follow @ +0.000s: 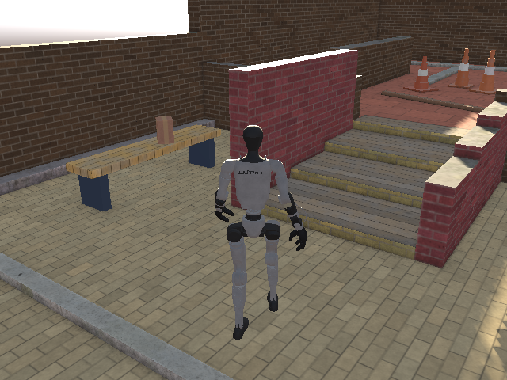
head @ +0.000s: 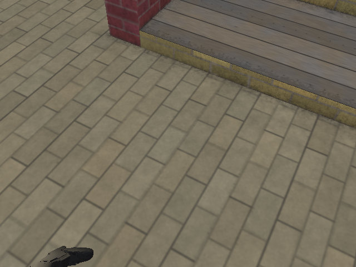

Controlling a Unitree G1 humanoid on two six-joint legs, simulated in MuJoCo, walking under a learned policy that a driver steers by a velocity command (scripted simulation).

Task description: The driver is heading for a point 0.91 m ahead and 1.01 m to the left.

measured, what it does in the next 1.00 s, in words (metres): walks ahead, turning left: right foot, then left foot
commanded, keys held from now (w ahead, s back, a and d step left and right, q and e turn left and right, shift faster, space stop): w+q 1.00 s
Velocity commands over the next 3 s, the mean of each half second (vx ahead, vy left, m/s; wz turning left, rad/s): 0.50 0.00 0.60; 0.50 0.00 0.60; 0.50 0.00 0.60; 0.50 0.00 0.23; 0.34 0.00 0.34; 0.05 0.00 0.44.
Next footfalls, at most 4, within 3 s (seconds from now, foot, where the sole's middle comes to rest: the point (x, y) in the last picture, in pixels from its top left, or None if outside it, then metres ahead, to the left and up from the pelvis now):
0.04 right None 0.18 -0.12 -0.77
0.56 left None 0.40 0.16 -0.77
1.10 right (115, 197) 0.76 0.19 -0.77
1.62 left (26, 204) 0.76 0.54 -0.77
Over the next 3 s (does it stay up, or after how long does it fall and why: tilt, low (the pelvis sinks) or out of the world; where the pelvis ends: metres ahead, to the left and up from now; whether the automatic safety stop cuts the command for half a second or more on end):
stays up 0.98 0.77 0.01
